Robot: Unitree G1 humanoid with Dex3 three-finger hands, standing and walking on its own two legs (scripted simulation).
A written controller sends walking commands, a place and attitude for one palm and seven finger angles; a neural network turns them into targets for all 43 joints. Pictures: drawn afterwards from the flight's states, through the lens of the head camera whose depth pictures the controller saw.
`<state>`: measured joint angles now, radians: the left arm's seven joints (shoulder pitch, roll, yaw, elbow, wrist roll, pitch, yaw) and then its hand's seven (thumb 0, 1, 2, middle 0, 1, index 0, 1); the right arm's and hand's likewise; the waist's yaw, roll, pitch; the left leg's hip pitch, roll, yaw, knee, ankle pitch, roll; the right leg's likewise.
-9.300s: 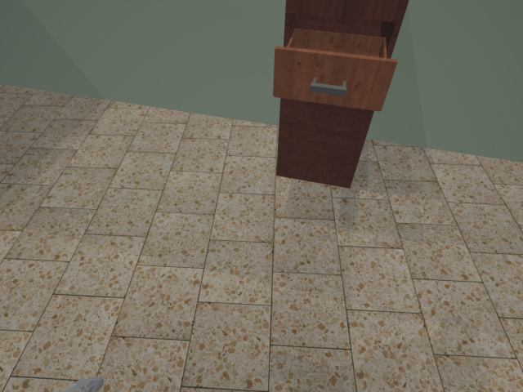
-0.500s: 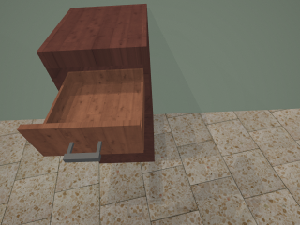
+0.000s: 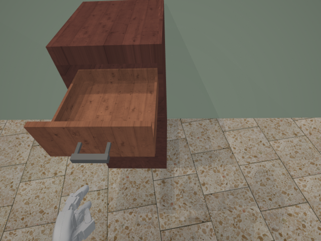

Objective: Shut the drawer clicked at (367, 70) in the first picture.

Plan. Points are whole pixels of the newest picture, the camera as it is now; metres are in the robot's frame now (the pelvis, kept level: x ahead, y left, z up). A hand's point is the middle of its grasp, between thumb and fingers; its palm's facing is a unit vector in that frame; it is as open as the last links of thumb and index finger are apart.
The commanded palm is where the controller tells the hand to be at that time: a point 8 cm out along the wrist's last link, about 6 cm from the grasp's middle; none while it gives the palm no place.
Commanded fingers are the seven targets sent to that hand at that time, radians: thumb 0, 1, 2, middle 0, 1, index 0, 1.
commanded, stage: raise the hand and make a fist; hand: left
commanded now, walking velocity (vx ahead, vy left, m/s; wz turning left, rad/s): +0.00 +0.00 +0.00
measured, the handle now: (92, 152) +0.36 +0.22 -0.01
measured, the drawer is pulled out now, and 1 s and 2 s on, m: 0.30 0.30 0.30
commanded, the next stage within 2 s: bring the fist close to the handle in 1.74 s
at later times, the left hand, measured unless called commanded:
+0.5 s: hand (85, 222) +0.17 +0.18 +0.00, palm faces -0.03 -1.00 -0.04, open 4.7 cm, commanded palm +0.14 +0.24 +0.00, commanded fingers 0.00 0.90 0.90 -0.88 -1.04 -0.88 -1.04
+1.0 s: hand (81, 216) +0.17 +0.18 +0.05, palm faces +0.03 -1.00 -0.05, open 3.1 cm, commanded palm +0.14 +0.23 +0.05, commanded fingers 0.00 0.90 0.90 -1.38 -1.58 -1.38 -1.58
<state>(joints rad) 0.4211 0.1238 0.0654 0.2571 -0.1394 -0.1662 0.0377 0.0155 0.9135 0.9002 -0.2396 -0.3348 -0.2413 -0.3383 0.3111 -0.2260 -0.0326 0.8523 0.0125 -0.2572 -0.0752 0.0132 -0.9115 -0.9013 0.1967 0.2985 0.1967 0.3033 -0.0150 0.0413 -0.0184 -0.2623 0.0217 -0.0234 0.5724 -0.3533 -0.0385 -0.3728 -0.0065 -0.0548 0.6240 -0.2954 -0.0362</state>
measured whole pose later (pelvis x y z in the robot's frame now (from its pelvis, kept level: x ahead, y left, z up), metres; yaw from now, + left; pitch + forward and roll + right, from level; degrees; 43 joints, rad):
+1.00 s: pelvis -0.02 +0.04 -0.05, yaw +0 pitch +9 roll -2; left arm 0.61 0.16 -0.03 -0.38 -0.14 -0.27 -0.06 0.02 0.90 0.90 -1.19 -1.37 -1.19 -1.37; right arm 0.25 -0.24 0.01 0.44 0.02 -0.24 -0.03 0.02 -0.91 -0.90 0.20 0.30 0.20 0.30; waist 0.01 0.04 -0.11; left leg -0.62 0.00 -0.03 1.00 -0.54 0.01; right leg -0.68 -0.03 -0.05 0.95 -0.42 0.01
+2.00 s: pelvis -0.01 +0.03 -0.03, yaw +1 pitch +4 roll -1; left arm 0.51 0.18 0.06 -0.29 -0.21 -0.20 -0.16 0.02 0.90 0.90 -1.40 -1.60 -1.40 -1.60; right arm 0.25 -0.22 0.06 0.54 0.03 -0.30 -0.05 0.02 -0.91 -0.90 0.20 0.30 0.20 0.30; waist 0.03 0.05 -0.07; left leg -0.46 0.00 -0.04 0.85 -0.47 0.00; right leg -0.52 -0.03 -0.07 0.81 -0.37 0.01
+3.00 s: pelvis -0.02 +0.02 -0.07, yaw +0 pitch +15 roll +0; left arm 0.09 0.19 0.12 0.18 -0.18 -0.37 -0.15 0.02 0.90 0.90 -1.40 -1.60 -1.40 -1.60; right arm 0.22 -0.24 0.01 0.54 0.01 -0.15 -0.03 0.01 -0.91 -0.90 0.20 0.30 0.20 0.30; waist -0.02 0.03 -0.11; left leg -0.81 0.01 -0.04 1.10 -0.55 -0.02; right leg -0.89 -0.02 -0.06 1.07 -0.44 -0.02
